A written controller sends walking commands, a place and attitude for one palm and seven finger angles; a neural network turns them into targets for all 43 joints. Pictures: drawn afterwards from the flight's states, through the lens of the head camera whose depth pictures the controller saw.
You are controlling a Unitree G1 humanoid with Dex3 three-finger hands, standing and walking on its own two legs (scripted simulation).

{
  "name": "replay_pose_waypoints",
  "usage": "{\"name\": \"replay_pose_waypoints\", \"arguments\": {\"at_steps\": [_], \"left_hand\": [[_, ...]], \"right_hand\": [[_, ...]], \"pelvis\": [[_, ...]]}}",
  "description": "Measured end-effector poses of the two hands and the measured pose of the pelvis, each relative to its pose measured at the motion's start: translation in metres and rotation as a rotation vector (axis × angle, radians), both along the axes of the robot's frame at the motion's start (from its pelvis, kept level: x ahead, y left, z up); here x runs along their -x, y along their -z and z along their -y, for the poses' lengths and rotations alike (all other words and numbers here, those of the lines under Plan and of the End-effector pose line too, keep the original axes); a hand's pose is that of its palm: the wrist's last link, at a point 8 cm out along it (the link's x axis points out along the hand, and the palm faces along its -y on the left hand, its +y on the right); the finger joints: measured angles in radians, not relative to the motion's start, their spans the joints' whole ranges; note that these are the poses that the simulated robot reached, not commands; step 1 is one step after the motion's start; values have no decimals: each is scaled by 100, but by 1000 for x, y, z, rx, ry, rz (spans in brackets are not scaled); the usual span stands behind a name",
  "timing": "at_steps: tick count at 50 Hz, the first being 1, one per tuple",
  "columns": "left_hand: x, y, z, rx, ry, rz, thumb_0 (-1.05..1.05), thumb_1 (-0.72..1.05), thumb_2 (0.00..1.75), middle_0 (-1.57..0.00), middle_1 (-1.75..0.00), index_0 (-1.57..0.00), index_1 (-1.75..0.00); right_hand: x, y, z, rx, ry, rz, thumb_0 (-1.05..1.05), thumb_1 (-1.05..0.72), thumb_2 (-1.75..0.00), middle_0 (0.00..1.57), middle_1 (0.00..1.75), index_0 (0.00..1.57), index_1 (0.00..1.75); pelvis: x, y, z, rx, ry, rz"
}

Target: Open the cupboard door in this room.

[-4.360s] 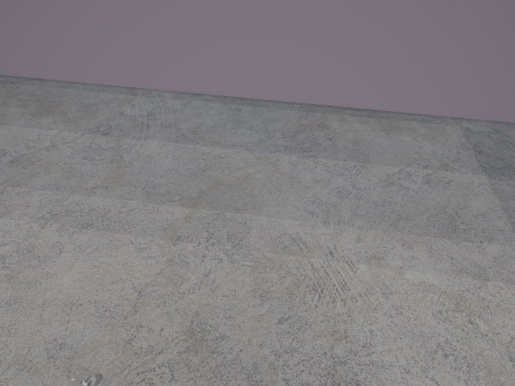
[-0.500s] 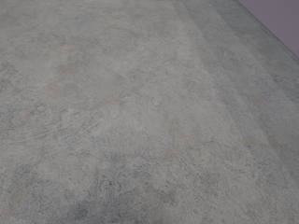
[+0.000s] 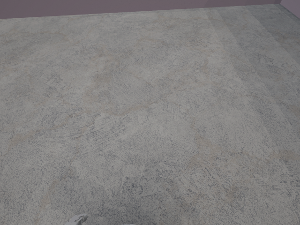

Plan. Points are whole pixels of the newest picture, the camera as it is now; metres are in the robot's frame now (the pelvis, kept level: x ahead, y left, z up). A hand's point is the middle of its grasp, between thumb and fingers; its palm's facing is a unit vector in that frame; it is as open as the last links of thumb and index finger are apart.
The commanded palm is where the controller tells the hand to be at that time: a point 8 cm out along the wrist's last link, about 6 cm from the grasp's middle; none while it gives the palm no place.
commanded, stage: turn or walk to find it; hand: left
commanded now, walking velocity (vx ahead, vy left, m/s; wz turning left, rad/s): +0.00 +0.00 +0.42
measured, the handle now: out of the picture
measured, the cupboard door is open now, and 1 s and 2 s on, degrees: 0 0 0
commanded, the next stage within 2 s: none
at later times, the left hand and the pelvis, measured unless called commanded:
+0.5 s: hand out of the picture -0.07 +0.25 -0.18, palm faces +0.28 -0.93 -0.24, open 7.4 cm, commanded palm none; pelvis -0.04 +0.04 +0.00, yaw +13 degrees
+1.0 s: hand out of the picture -0.05 +0.20 -0.14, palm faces +0.43 -0.86 -0.27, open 7.4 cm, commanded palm none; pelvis -0.05 -0.01 +0.01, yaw +26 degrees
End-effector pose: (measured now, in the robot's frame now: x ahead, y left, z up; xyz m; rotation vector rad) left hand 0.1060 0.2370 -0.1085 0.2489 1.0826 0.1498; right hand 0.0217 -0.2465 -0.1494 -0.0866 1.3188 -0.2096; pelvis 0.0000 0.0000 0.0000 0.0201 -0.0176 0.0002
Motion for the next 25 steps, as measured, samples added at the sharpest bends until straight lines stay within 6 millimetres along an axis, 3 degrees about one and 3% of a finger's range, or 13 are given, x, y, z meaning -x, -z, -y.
{"name": "replay_pose_waypoints", "arguments": {"at_steps": [6,12,21,25], "left_hand": [[38,-3,8,8,-74,-41,1,90,90,-20,-30,-20,-30],[82,6,1,31,-165,-91,1,90,90,-20,-30,-20,-30],[168,43,-45,69,-320,-219,1,90,90,-20,-30,-20,-30],[189,40,-59,67,-359,-263,1,90,90,-20,-30,-20,-30]], "right_hand": [[1,-6,16,5,-54,-32,1,-91,-90,20,29,20,29],[-14,-12,13,30,-140,-54,0,-91,-90,20,29,19,29],[-75,-22,-38,88,-305,102,0,-91,-90,20,29,19,29],[-85,-35,-60,89,-347,154,0,-91,-90,20,29,20,29]], "pelvis": [[6,-7,8,-8,-65,11],[12,-8,5,-11,-129,10],[30,9,-28,16,-208,-1],[36,2,-36,24,-225,4]]}}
